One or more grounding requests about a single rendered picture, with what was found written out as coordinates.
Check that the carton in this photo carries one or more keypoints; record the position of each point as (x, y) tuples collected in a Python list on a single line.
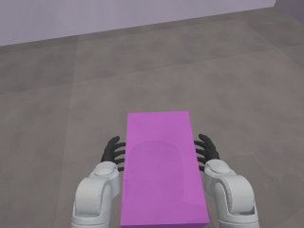
[(162, 185)]

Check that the robot right forearm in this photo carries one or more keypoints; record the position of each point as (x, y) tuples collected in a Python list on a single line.
[(233, 194)]

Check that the left robot hand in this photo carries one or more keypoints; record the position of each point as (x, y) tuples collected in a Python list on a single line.
[(109, 155)]

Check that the robot left forearm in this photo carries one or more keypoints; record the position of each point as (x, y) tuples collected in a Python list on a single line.
[(94, 195)]

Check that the right robot hand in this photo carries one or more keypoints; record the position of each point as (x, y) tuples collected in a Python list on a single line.
[(209, 152)]

